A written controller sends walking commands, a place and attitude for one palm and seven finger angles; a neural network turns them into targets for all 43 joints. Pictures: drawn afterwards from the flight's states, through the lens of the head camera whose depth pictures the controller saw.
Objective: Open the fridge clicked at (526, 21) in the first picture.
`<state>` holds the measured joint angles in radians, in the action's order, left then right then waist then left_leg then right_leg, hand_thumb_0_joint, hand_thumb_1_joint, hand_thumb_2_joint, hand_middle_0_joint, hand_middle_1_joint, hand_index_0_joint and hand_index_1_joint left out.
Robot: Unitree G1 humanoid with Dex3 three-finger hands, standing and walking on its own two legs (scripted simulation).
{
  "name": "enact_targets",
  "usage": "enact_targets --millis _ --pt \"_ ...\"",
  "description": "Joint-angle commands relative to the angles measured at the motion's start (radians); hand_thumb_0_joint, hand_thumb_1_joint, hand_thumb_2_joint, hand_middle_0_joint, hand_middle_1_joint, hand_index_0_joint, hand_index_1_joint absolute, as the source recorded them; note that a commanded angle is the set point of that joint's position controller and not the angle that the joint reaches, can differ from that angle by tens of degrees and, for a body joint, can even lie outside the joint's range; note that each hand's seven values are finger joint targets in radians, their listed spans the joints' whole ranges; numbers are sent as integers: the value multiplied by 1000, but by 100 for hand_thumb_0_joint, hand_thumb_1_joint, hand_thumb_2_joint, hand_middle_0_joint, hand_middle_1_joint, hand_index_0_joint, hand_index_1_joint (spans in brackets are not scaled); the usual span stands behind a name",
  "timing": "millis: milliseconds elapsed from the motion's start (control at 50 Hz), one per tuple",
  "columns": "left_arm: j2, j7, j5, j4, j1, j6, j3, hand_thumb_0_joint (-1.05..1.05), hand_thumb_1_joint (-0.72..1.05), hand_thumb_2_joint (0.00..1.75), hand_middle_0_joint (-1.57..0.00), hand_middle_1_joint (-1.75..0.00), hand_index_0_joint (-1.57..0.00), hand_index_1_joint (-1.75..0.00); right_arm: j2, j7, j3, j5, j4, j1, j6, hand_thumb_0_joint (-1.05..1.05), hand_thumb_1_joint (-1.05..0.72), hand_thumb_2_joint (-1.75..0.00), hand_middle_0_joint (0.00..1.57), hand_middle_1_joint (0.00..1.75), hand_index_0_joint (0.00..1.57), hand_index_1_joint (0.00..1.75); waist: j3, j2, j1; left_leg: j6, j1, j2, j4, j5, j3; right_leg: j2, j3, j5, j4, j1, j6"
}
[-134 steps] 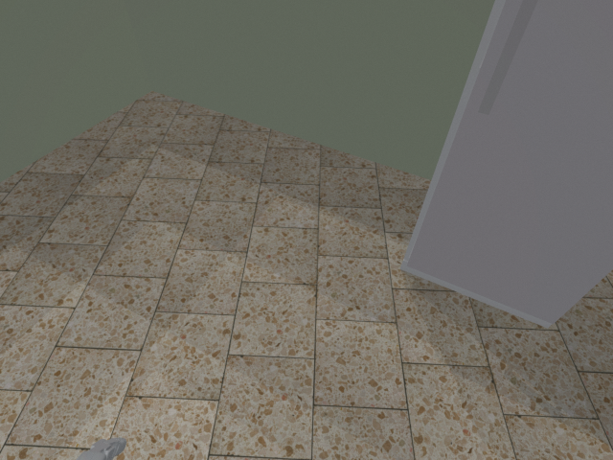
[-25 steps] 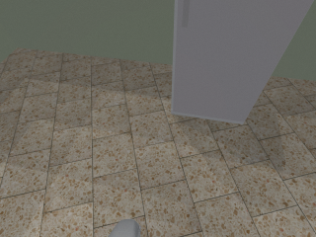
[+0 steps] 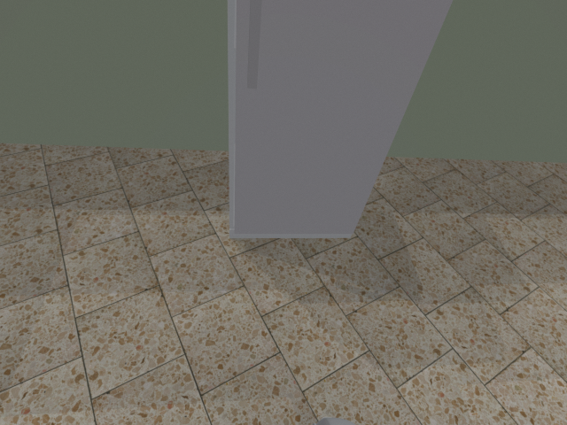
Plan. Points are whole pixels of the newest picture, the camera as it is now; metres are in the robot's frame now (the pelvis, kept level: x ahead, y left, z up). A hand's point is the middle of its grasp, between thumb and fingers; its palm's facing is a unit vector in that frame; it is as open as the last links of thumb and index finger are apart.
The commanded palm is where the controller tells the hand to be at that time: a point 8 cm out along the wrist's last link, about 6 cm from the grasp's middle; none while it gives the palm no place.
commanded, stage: walk to a spot facing it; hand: left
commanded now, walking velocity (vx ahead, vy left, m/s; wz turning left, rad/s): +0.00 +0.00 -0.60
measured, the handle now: (254, 17) +0.92 +0.16 +0.18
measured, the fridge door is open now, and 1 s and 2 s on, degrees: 0 0 0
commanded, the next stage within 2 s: turn to face it in 1.20 s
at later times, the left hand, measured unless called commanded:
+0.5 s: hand (221, 363) +0.25 +0.11 -0.17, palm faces -0.32 -0.91 -0.24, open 7.4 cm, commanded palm none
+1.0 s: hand (202, 330) +0.31 +0.16 -0.18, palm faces -0.53 -0.83 -0.17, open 7.4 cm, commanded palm none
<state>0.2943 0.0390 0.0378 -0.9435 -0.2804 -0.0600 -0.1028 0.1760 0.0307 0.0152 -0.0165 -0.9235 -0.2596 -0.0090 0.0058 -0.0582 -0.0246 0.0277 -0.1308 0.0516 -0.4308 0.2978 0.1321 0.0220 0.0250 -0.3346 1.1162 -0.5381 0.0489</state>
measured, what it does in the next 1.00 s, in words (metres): walks ahead, turning right: right foot, then left foot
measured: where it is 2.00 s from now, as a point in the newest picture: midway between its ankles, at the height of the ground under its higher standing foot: outside the picture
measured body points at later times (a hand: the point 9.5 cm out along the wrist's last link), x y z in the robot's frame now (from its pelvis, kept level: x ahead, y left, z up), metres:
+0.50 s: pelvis +0.07 -0.03 -0.02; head +0.11 -0.05 +0.43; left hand +0.27 +0.16 -0.15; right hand +0.01 -0.28 -0.17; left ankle +0.08 +0.12 -0.66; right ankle +0.08 -0.13 -0.74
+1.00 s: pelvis +0.16 +0.02 +0.00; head +0.20 +0.04 +0.45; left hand +0.34 +0.21 -0.17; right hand +0.06 -0.21 -0.13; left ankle +0.19 +0.10 -0.74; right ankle +0.06 -0.10 -0.65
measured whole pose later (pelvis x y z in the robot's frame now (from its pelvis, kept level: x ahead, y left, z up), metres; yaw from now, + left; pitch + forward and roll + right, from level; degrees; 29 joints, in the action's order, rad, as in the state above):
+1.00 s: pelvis +0.16 +0.02 +0.00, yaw -37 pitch -1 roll -3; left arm 0.26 0.03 0.03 -0.95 -0.25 -0.08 -0.10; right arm 0.15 0.03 0.02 -0.02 -0.92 -0.25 -0.01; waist 0.06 -0.05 -0.02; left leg 0.02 -0.16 0.12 -0.47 0.29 0.25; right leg -0.04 -0.02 -0.35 1.17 -0.53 0.07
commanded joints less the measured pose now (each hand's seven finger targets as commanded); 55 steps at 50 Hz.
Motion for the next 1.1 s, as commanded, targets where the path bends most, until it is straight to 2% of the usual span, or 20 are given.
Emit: enact_targets --millis 0,80,200,260,280,300,320,340,380,440,580,640,680,700,720,740,760,800,880,1080 --pt "-4 -2 -9 79 36 12 3 0 90 90 -20 -30 -20 -30 157 17 38 0 37 -52 -31 0 -90 -90 20 30 20 30 59 218 15 47 68 226 114 -588 -76 -42 -21 45 76 -137 21" --pt "-15 0 -12 109 142 7 11 0 90 90 -20 -30 -20 -30 167 17 51 -3 6 -100 -28 0 -90 -90 20 30 20 30 69 208 46 91 138 267 83 -641 -43 -77 -56 42 -53 -150 22" --pt "-25 -2 -11 129 230 21 22 0 90 90 -20 -30 -20 -30 186 7 75 -10 -35 -142 -14 0 -90 -90 20 30 20 30 38 246 81 84 181 288 -11 -775 40 -50 -144 -9 -331 -9 -18" --pt "14 -9 -8 109 126 45 12 0 90 90 -20 -30 -20 -30 209 1 84 0 -28 -131 -13 0 -90 -90 20 30 20 30 -46 218 18 30 140 286 -223 -903 97 -9 -164 57 -527 224 -54" --pt "56 -15 -5 76 10 62 -1 0 90 90 -20 -30 -20 -30 212 -8 83 9 -14 -113 -13 0 -90 -90 20 30 20 30 -119 156 -49 -18 0 278 -423 -785 114 -53 -110 234 -653 457 -83" --pt "180 -33 -1 47 -95 77 -22 0 90 90 -20 -30 -20 -30 146 -20 68 22 23 -113 -9 0 -90 -90 20 30 20 30 -229 -120 -85 -85 -338 140 -714 -97 139 -320 249 683 -643 765 -197" --pt "235 -48 -30 30 -145 69 -36 0 90 90 -20 -30 -20 -30 117 -7 60 20 64 -48 -4 0 -90 -90 20 30 20 30 -269 -191 -95 -106 -471 33 -944 369 9 -474 433 1096 -630 775 -318" --pt "201 -61 -36 34 -111 59 -30 0 90 90 -20 -30 -20 -30 129 6 60 19 73 -6 1 0 -90 -90 20 30 20 30 -217 -95 -82 -88 -477 79 -932 321 -115 -445 329 1007 -639 708 -343" --pt "146 -63 -34 79 34 51 -13 0 90 90 -20 -30 -20 -30 125 -2 61 10 59 19 17 0 -90 -90 20 30 20 30 -114 -74 -25 -101 -459 108 -880 191 -125 -332 272 720 -700 529 -265" --pt "104 -59 -22 110 144 55 2 0 90 90 -20 -30 -20 -30 116 -9 60 -10 22 -34 43 0 -90 -90 20 30 20 30 -33 -28 44 -121 -372 101 -776 96 -97 -250 171 442 -779 289 -212" --pt "128 -39 -11 101 101 59 -6 0 90 90 -20 -30 -20 -30 123 -26 60 -9 80 59 23 0 -90 -90 20 30 20 30 2 -112 15 -120 -316 47 -463 70 -68 -191 269 19 -832 208 -218" --pt "132 -39 -9 112 105 52 -15 0 90 90 -20 -30 -20 -30 114 -20 56 0 92 49 6 0 -90 -90 20 30 20 30 -23 -135 15 -106 -214 1 -289 104 -53 -191 314 106 -773 220 -215" --pt "120 -40 -19 117 117 43 -13 0 90 90 -20 -30 -20 -30 124 -8 55 5 73 -18 -5 0 -90 -90 20 30 20 30 -51 -115 52 -102 -55 -19 -82 -7 -37 -151 302 173 -683 181 -166" --pt "68 -41 -25 125 114 37 -3 0 90 90 -20 -30 -20 -30 168 -1 61 5 56 -75 -15 0 -90 -90 20 30 20 30 -81 35 76 -85 97 70 69 -33 -114 -84 249 109 -555 90 -117" --pt "0 -30 -35 148 90 33 10 0 90 90 -20 -30 -20 -30 278 0 81 -9 61 -104 -19 0 -90 -90 20 30 20 30 -86 361 83 -5 195 353 181 -17 -422 65 84 -187 -300 -111 -45" --pt "18 -29 -20 151 102 35 6 0 90 90 -20 -30 -20 -30 306 0 83 -10 69 -93 -7 0 -90 -90 20 30 20 30 -44 362 82 76 98 479 193 -60 -503 16 28 -280 -101 -140 -21" --pt "49 -26 -9 126 87 28 -7 0 90 90 -20 -30 -20 -30 243 -1 69 -14 80 -23 -4 0 -90 -90 20 30 20 30 7 268 53 77 -33 431 213 -4 -416 -31 53 -207 -19 -85 -11" --pt "53 -7 -5 101 63 25 -18 0 90 90 -20 -30 -20 -30 193 4 50 -8 107 70 -13 0 -90 -90 20 30 20 30 55 233 13 59 -79 344 195 -100 -269 -48 6 -109 80 -84 1" --pt "-1 -5 -15 83 43 15 -3 0 90 90 -20 -30 -20 -30 168 8 52 -5 73 5 -20 0 -90 -90 20 30 20 30 -3 227 22 53 60 272 104 -488 -48 -58 -30 -19 106 -87 23" --pt "-38 -7 -14 109 174 8 9 0 90 90 -20 -30 -20 -30 176 -1 82 -12 7 -71 -3 0 -90 -90 20 30 20 30 25 259 73 83 112 331 55 -524 72 -93 -124 -51 -235 -10 18"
